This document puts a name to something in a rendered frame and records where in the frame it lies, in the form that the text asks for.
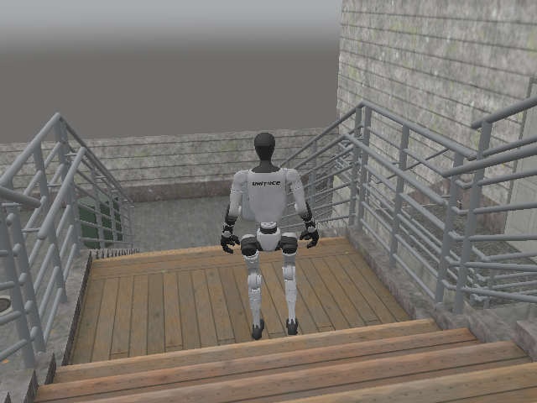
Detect robot left thigh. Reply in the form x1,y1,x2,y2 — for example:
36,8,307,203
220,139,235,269
241,234,263,290

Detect robot left forearm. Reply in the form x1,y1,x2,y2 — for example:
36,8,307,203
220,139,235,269
222,204,237,238

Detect robot right hand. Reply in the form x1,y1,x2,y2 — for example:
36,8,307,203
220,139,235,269
300,229,319,248

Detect robot left upper arm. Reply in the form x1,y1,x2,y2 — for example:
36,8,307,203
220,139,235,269
228,170,248,217

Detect robot right upper arm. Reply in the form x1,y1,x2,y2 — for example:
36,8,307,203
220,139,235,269
284,168,308,214

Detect robot torso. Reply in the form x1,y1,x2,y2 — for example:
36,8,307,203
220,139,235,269
247,165,286,252

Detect robot right forearm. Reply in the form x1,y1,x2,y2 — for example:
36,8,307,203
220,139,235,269
300,201,316,233

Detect robot left hand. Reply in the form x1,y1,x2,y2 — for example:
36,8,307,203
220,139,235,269
221,235,240,254

